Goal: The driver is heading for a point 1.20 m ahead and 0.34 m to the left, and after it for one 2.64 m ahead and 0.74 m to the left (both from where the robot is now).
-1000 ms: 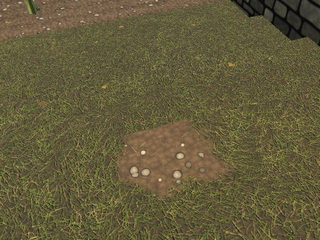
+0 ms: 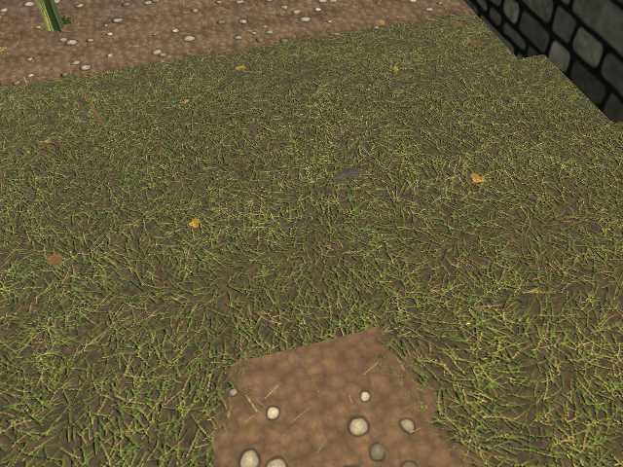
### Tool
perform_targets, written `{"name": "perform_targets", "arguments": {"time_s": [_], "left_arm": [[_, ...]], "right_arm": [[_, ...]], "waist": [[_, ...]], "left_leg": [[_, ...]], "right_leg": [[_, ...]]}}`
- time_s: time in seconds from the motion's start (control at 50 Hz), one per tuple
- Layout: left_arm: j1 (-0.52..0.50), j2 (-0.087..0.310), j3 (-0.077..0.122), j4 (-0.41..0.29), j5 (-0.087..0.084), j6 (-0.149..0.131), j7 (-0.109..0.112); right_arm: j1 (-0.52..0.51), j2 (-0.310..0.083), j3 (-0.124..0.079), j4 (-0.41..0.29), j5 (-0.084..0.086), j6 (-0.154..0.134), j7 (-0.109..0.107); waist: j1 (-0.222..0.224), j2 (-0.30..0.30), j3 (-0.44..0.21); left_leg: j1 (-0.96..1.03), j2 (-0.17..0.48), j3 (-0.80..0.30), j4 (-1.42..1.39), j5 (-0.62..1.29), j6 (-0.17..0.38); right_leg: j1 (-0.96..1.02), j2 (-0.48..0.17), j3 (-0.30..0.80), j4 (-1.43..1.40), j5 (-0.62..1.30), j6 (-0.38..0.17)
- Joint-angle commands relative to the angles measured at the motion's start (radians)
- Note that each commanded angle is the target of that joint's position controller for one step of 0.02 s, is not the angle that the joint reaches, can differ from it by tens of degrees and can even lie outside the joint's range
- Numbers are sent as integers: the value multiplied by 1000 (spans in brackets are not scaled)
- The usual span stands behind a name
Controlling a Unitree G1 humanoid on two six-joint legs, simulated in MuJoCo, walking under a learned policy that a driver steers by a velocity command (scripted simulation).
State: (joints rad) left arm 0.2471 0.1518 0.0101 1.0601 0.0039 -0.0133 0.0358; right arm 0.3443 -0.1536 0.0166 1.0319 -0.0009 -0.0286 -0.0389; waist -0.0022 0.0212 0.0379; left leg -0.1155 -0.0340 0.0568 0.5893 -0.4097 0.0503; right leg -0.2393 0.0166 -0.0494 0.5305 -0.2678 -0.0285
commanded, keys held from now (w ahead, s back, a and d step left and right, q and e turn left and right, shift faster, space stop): no key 0.30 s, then w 0.20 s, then no key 0.50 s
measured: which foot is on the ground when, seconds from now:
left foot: down 0.00-0.64, up 0.66-1.00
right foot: down 0.00-1.00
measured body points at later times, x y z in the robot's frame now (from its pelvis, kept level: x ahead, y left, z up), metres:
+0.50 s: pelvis +0.04 -0.01 +0.00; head +0.02 -0.02 +0.45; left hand +0.04 +0.23 -0.15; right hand -0.02 -0.24 -0.15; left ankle -0.05 +0.09 -0.73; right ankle +0.01 -0.10 -0.73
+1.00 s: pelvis +0.14 -0.04 -0.01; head +0.16 -0.05 +0.44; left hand +0.09 +0.18 -0.16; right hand +0.24 -0.28 -0.16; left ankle +0.22 +0.08 -0.72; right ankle +0.05 -0.11 -0.73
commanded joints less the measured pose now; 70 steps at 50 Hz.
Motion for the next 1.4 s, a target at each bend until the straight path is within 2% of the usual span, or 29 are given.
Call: {"name": "perform_targets", "arguments": {"time_s": [0.02,0.06,0.1,0.3,0.38,0.46,0.54,0.6,0.62,0.64,0.66,0.68,0.72,0.76,0.8,0.82,0.86,0.96,1.04,1.14,1.18,1.2,1.22,1.24,1.26,1.3,1.32,1.34,1.4], "left_arm": [[21,96,-5,-9,8,-4,-1],[-1,101,0,0,-1,9,3],[40,95,7,11,-19,14,2],[61,87,6,55,-10,11,-1],[59,114,22,59,-7,22,-8],[10,86,26,27,11,10,-29],[-2,105,37,4,34,-27,-33],[166,83,40,56,20,-41,-34],[241,130,59,92,7,-47,-34],[318,229,86,105,-2,-52,-28],[332,165,61,102,-4,-53,-31],[251,139,45,71,0,-57,-33],[137,127,31,28,5,-59,-22],[112,109,16,4,29,-66,-16],[127,102,1,6,18,-74,-14],[143,146,10,6,17,-83,-18],[225,125,4,37,16,-101,-11],[211,107,1,34,36,-91,6],[182,96,0,32,23,-86,-1],[224,94,7,56,48,-70,4],[245,91,5,59,32,-39,-7],[295,71,17,52,-3,-28,-10],[390,65,14,56,-48,-16,18],[379,81,9,61,-35,-5,29],[319,93,10,47,-7,5,24],[189,111,11,-4,36,31,2],[98,147,25,-28,56,30,-8],[92,126,27,-23,60,30,-18],[87,37,11,-36,56,24,-40]], "right_arm": [[173,-59,-18,25,0,29,-4],[127,-64,-15,26,-6,37,3],[79,-90,-15,26,-10,33,11],[54,-73,-11,57,-3,21,-3],[77,-102,-29,67,-16,24,5],[141,-148,-56,64,-19,20,13],[158,-160,-77,69,-33,-7,10],[59,-134,-67,42,-22,-8,14],[39,-111,-62,21,-33,-7,22],[49,-46,-43,0,-33,-8,25],[34,-72,-47,-1,-29,-4,19],[49,-68,-46,11,-21,-1,17],[44,-65,-43,24,-14,-1,21],[72,-77,-46,49,-27,20,32],[59,-67,-47,46,-28,40,35],[15,-71,-52,39,-21,42,36],[-116,-116,-71,-1,-21,35,29],[-242,-105,-80,-53,-26,33,36],[-245,-88,-76,-50,-18,30,59],[-123,-111,-73,19,-9,13,55],[149,-148,-87,123,-36,-6,63],[228,-200,-97,148,-34,-17,72],[204,-186,-79,115,-33,-28,74],[147,-166,-75,82,-9,-23,67],[91,-143,-65,53,-1,-17,50],[-2,-184,-70,8,-14,-13,5],[-31,-182,-64,-5,-28,-18,9],[1,-173,-65,16,-37,-18,11],[83,-113,-55,58,-16,-31,6]], "waist": [[-48,-156,-39],[-49,-139,-9],[-6,-16,35],[2,-5,5],[-2,7,26],[-34,98,173],[-22,86,152],[66,38,89],[83,-73,81],[104,-273,50],[95,-198,48],[47,-94,73],[-7,-28,80],[-13,-47,23],[-30,-64,-2],[-17,-84,20],[37,-105,31],[41,-69,62],[42,-48,68],[31,-9,99],[-55,64,9],[-62,212,-99],[-8,188,-212],[-10,119,-264],[-5,62,-232],[8,63,-172],[-2,2,-76],[-1,45,-27],[22,50,55]], "left_leg": [[5,47,-66,-75,-79,-17],[107,84,-90,-268,254,-27],[20,138,-119,-263,387,-12],[40,142,-108,-335,402,-16],[-3,94,-102,-331,-11,28],[-15,210,-289,-430,-261,120],[76,343,-325,-347,285,189],[-68,233,-169,-150,505,112],[-145,101,-47,46,437,61],[-315,-14,46,350,149,-7],[-385,-4,-5,494,-171,-9],[-364,40,-66,523,-144,-12],[-316,92,-96,418,-54,-19],[-223,73,-55,422,78,-20],[-206,62,-47,390,140,-13],[-290,44,-28,374,220,-13],[-487,71,-97,341,249,-28],[-531,86,-107,120,459,-61],[-312,65,-70,-42,721,-39],[-139,73,-37,-307,817,-23],[201,89,40,-423,1004,-18],[444,266,-100,-202,1566,34],[550,425,-198,-6,1811,124],[490,464,-243,-20,1600,200],[345,443,-251,-81,1272,236],[30,481,-389,-299,483,327],[-102,389,-330,-370,156,277],[-183,342,-326,-403,40,251],[-233,255,-276,-434,-79,200]], "right_leg": [[74,-283,240,-168,900,-195],[16,-173,162,-183,545,-69],[73,-99,120,-232,300,-35],[170,-116,121,-246,410,-37],[110,-37,79,-206,-70,-73],[-140,20,18,-28,-202,-72],[-203,-62,11,143,-102,-51],[54,-22,-21,14,-2,-56],[147,-31,43,-66,213,-66],[257,-216,325,-202,411,-165],[241,-350,442,-262,616,-238],[180,-349,369,-257,670,-256],[135,-306,260,-280,677,-215],[107,-255,156,-257,706,-201],[104,-235,107,-231,808,-183],[148,-192,89,-227,713,-174],[305,-217,149,-214,577,-168],[233,-191,166,-128,344,-195],[-13,-138,153,15,77,-164],[-52,-97,124,347,26,-134],[-152,-5,33,686,-33,-110],[-367,94,-27,1030,-611,-72],[-490,69,31,1214,-710,-67],[-539,22,71,1276,-639,-67],[-538,-8,74,1283,-552,-59],[-505,-44,41,1237,-390,-13],[-478,-62,91,1032,-132,0],[-442,-54,65,977,-78,3],[-460,-79,50,740,71,35]]}}
Keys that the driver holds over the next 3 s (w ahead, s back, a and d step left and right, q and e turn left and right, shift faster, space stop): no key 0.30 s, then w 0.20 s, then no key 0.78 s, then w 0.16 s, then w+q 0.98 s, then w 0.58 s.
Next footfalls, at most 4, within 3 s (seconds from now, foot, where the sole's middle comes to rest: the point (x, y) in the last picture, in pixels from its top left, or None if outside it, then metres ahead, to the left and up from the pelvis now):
1.18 left None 0.33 0.06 -0.92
1.62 right None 0.36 -0.13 -0.92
2.14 left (281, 458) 0.59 0.12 -0.92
2.66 right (290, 358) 0.85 0.10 -0.92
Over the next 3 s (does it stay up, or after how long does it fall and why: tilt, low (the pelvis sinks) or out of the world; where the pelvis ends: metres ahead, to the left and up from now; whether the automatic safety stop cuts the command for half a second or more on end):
stays up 0.88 0.24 -0.16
